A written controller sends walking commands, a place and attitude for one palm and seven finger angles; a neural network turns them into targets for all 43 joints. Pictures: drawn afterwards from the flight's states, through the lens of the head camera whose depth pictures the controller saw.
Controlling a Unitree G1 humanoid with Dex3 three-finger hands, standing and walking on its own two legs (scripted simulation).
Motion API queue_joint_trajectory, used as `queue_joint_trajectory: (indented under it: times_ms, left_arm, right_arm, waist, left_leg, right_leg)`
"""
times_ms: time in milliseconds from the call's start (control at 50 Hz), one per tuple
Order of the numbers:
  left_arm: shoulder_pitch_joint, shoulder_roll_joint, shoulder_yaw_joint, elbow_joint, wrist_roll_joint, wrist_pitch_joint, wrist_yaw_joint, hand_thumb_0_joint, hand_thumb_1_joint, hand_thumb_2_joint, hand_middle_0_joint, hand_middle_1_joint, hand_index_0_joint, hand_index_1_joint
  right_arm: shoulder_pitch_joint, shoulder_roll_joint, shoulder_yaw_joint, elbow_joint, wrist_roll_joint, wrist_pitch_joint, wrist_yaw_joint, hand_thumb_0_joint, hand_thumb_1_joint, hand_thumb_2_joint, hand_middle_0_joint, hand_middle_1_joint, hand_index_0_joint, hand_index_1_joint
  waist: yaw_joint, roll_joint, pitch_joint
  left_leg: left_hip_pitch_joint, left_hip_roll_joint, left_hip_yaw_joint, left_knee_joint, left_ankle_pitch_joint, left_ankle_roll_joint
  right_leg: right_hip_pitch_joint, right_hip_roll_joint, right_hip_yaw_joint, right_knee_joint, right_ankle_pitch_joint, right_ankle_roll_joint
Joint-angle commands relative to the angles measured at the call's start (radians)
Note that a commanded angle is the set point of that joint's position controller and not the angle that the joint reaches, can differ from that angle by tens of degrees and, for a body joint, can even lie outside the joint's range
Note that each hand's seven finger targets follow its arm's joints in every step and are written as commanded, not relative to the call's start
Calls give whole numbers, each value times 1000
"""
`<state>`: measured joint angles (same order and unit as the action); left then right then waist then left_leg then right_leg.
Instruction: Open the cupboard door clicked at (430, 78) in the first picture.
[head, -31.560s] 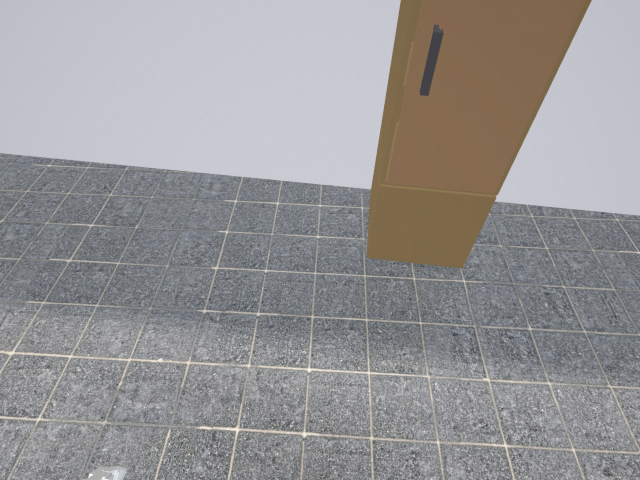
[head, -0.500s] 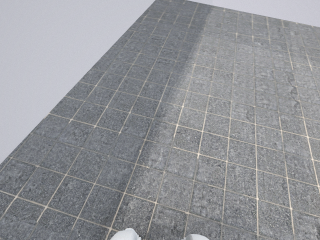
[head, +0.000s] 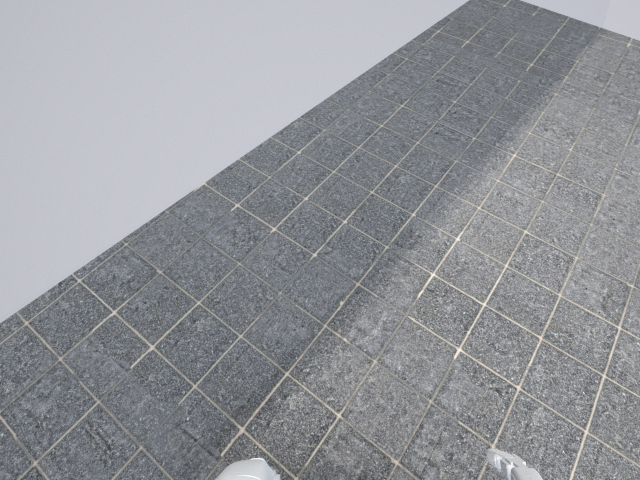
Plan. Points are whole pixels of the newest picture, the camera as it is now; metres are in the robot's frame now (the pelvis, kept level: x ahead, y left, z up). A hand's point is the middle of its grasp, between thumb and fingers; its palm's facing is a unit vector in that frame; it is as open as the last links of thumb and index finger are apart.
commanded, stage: turn to face it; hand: left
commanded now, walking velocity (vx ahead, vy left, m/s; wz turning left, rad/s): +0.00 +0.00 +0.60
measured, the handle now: out of the picture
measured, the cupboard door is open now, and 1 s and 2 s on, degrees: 50 50 50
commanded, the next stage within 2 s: none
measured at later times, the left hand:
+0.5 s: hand out of the picture +0.06 +0.15 -0.15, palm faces +0.29 -0.91 -0.28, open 7.4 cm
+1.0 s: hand out of the picture +0.00 +0.16 -0.15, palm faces +0.58 -0.77 -0.29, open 7.4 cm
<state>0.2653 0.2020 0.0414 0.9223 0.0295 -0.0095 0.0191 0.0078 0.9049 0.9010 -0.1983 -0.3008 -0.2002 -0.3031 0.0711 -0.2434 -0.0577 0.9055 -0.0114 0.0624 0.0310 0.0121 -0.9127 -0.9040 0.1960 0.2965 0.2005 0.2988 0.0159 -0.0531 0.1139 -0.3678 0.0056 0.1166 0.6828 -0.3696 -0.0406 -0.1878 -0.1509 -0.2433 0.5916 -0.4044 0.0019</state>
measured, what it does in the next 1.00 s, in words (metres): steps on the spot, turning left: left foot, then right foot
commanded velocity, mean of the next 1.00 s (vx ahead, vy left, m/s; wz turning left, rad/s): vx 0.00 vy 0.00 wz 0.60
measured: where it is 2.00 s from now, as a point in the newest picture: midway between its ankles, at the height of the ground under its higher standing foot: outside the picture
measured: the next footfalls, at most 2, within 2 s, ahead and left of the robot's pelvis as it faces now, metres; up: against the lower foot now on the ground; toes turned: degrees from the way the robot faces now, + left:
left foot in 0.04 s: +0.06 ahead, +0.12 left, +0.00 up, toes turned +8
right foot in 0.34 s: +0.10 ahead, -0.16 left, +0.00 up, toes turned +8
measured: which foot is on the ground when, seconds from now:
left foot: up 0.00-0.02, down 0.04-0.34, up 0.36-0.68, down 0.70-1.00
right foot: down 0.00-0.02, up 0.04-0.32, down 0.34-0.68, up 0.70-1.00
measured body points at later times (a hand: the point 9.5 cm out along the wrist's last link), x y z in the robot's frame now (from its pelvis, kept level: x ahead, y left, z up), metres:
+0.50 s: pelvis +0.03 -0.06 +0.00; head +0.08 -0.07 +0.45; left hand +0.04 +0.20 -0.13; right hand +0.18 -0.29 -0.15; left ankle -0.03 +0.07 -0.65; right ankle +0.06 -0.16 -0.73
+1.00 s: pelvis +0.05 -0.08 +0.00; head +0.09 -0.05 +0.44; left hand -0.03 +0.20 -0.13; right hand +0.26 -0.24 -0.15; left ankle -0.02 +0.05 -0.73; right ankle +0.11 -0.19 -0.72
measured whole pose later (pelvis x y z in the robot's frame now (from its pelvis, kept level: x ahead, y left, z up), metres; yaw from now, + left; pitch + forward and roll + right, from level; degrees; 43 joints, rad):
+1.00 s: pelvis +0.05 -0.08 +0.00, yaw +36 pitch +2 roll +0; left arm 0.15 0.24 0.07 0.88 0.01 0.03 0.01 0.01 0.91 0.90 -0.19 -0.30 -0.20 -0.30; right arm 0.17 -0.22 -0.06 0.92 -0.02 0.05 0.01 0.01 -0.91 -0.90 0.20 0.30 0.21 0.30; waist -0.01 0.01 0.09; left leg -0.33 0.00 -0.08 0.55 -0.26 -0.02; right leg -0.34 -0.04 -0.04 0.69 -0.37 0.07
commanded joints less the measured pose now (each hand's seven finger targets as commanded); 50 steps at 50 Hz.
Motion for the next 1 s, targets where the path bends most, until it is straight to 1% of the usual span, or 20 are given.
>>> queue_joint_trajectory:
  times_ms: [0,20,40,60,140,260,280,320,340,380,440,540,620,640,660,680,780,940,960,980]
  left_arm:
    - [-9,158,53,-105,-25,-6,-4,0,900,900,-200,-300,-200,-300]
    - [-72,134,36,-147,-17,5,2,0,900,900,-200,-300,-200,-300]
    - [-110,137,39,-157,-13,19,6,0,900,900,-200,-300,-200,-300]
    - [-124,120,43,-135,-15,24,9,0,900,900,-200,-300,-200,-300]
    - [-56,118,50,-84,-13,44,-13,0,900,900,-200,-300,-200,-300]
    - [7,110,51,-86,-14,25,-13,0,900,900,-200,-300,-200,-300]
    - [57,135,59,-79,-12,15,-9,0,900,900,-200,-300,-200,-300]
    - [75,295,83,-99,7,1,7,0,900,900,-200,-300,-200,-300]
    - [39,255,73,-104,0,-3,15,0,900,900,-200,-300,-200,-300]
    - [-64,184,52,-123,-5,-1,19,0,900,900,-200,-300,-200,-300]
    - [-72,165,46,-123,-1,-5,18,0,900,900,-200,-300,-200,-300]
    - [22,212,65,-79,2,-7,16,0,900,900,-200,-300,-200,-300]
    - [0,213,73,-67,-7,-1,7,0,900,900,-200,-300,-200,-300]
    - [-15,196,72,-83,-16,4,3,0,900,900,-200,-300,-200,-300]
    - [-30,130,59,-122,-23,11,-6,0,900,900,-200,-300,-200,-300]
    - [-111,118,41,-165,-12,21,-1,0,900,900,-200,-300,-200,-300]
    - [-113,114,50,-98,-13,40,-11,0,900,900,-200,-300,-200,-300]
    - [-39,108,47,-97,-19,25,-9,0,900,900,-200,-300,-200,-300]
    - [8,125,54,-87,-19,17,-5,0,900,900,-200,-300,-200,-300]
    - [49,190,67,-84,-7,2,4,0,900,900,-200,-300,-200,-300]
  right_arm:
    - [198,-236,-61,-47,-19,-48,-12,0,-900,-900,200,300,200,300]
    - [258,-284,-69,-31,-6,-37,-15,0,-900,-900,200,300,200,300]
    - [252,-273,-69,-28,-5,-40,-28,0,-900,-900,200,300,200,300]
    - [207,-252,-66,-39,-8,-44,-40,0,-900,-900,200,300,200,300]
    - [43,-194,-48,-75,-13,-45,-39,0,-900,-900,200,300,200,300]
    - [8,-203,-66,-89,-15,-27,-31,0,-900,-900,200,300,200,300]
    - [-3,-179,-64,-98,-8,-26,-29,0,-900,-900,200,300,200,300]
    - [-6,-81,-52,-139,1,-25,-15,0,-900,-900,200,300,200,300]
    - [0,-105,-56,-125,-5,-21,-16,0,-900,-900,200,300,200,300]
    - [25,-89,-51,-87,-5,-12,-10,0,-900,-900,200,300,200,300]
    - [37,-43,-35,-67,-1,-4,2,0,-900,-900,200,300,200,300]
    - [-15,-16,-18,-81,4,-19,5,0,-900,-900,200,300,200,300]
    - [63,-50,-23,-69,2,-30,-1,0,-900,-900,200,300,200,300]
    - [132,-106,-38,-53,-4,-38,-4,0,-900,-900,200,300,200,300]
    - [198,-224,-68,-46,-15,-44,-11,0,-900,-900,200,300,200,300]
    - [261,-269,-76,-24,-12,-34,-20,0,-900,-900,200,300,200,300]
    - [96,-176,-49,-57,-15,-47,-45,0,-900,-900,200,300,200,300]
    - [54,-191,-66,-73,-14,-29,-35,0,-900,-900,200,300,200,300]
    - [34,-178,-65,-83,-9,-28,-33,0,-900,-900,200,300,200,300]
    - [43,-125,-59,-96,2,-28,-29,0,-900,-900,200,300,200,300]
  waist:
    - [-114,259,-294]
    - [-130,289,-290]
    - [-125,191,-265]
    - [-107,256,-237]
    - [-17,222,-144]
    - [14,217,-130]
    - [41,148,-144]
    - [72,-289,-142]
    - [44,-243,-151]
    - [-14,-182,-122]
    - [-22,-156,-128]
    - [37,-141,-158]
    - [-10,-111,-190]
    - [-55,12,-223]
    - [-91,320,-253]
    - [-125,325,-228]
    - [-34,209,-130]
    - [-8,236,-158]
    - [22,190,-168]
    - [42,-3,-188]
  left_leg:
    - [505,313,-367,-249,731,194]
    - [481,449,-469,-253,933,295]
    - [431,440,-462,-252,876,308]
    - [355,382,-428,-274,759,279]
    - [125,233,-287,-339,371,188]
    - [-33,180,-349,-272,184,153]
    - [-87,129,-324,-192,147,117]
    - [-259,-67,-119,306,-256,0]
    - [-248,-8,-184,481,-229,15]
    - [-238,35,-161,596,-114,-6]
    - [-169,34,-88,428,-78,-26]
    - [-100,12,-11,107,-110,-19]
    - [108,3,3,-177,80,7]
    - [272,65,-59,-271,252,37]
    - [435,342,-436,-296,618,178]
    - [397,453,-514,-310,744,291]
    - [191,247,-330,-336,493,197]
    - [74,179,-385,-270,357,166]
    - [7,148,-374,-215,307,136]
    - [-131,55,-295,-64,135,72]
  right_leg:
    - [-297,-25,45,453,119,70]
    - [-398,26,147,599,-255,75]
    - [-449,20,218,632,-227,81]
    - [-441,12,243,634,-179,87]
    - [-298,46,226,476,-30,82]
    - [-28,132,161,47,71,68]
    - [72,107,181,-103,141,62]
    - [85,-346,638,-368,150,-111]
    - [29,-338,600,-335,214,-156]
    - [-3,-235,403,-264,379,-136]
    - [24,-180,217,-227,551,-99]
    - [169,-218,184,-154,738,-114]
    - [85,-205,113,-26,654,-50]
    - [-42,-180,71,104,522,-3]
    - [-333,-29,39,336,-34,79]
    - [-422,19,141,483,-284,81]
    - [-368,37,236,509,-27,82]
    - [-60,136,178,35,51,62]
    - [50,123,180,-108,145,59]
    - [194,-32,336,-274,149,20]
